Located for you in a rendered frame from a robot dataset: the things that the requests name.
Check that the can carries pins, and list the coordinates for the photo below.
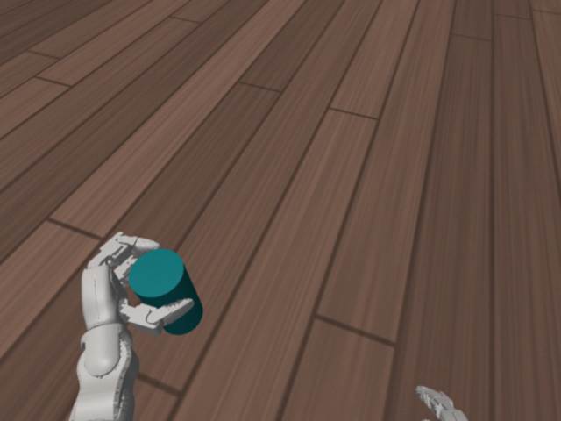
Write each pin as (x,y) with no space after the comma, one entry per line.
(159,278)

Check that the left robot hand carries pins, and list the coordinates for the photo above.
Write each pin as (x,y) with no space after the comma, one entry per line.
(104,299)

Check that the left robot arm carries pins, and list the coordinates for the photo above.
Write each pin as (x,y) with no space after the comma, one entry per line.
(107,370)

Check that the right robot hand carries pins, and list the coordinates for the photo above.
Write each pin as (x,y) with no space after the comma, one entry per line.
(440,404)

